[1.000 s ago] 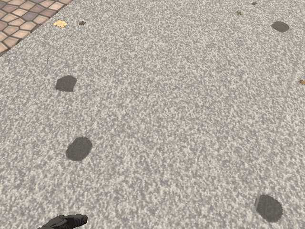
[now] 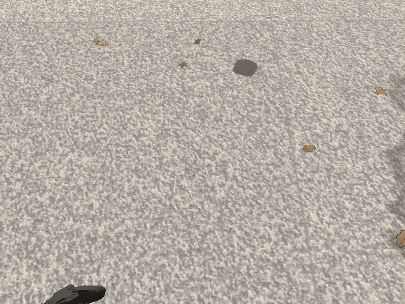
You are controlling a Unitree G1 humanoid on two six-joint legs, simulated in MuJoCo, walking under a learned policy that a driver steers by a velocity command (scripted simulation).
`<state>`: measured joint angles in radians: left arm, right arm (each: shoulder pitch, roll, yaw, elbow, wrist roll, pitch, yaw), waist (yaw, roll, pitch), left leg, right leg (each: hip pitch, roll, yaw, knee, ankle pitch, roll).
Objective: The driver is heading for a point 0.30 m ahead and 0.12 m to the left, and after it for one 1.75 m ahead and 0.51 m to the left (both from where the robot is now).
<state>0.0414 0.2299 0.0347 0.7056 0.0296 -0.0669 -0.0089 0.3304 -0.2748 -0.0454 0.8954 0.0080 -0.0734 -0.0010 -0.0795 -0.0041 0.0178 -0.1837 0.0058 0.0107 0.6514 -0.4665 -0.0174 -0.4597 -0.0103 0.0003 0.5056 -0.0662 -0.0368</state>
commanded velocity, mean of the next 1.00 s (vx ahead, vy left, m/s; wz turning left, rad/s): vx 0.05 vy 0.00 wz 0.46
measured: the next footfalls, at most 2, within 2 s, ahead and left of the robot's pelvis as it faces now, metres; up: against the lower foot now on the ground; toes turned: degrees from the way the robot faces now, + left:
left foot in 0.38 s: +0.06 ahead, +0.14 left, +0.00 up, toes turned +15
right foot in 0.88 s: +0.15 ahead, -0.07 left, +0.00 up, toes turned +35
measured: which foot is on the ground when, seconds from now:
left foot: up 0.00-0.36, down 0.38-0.88, up 0.90-1.00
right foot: down 0.00-0.38, up 0.40-0.86, down 0.88-1.00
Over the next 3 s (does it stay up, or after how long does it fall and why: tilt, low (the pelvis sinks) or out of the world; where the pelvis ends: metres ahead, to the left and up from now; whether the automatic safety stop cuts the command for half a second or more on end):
stays up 0.15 0.13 0.01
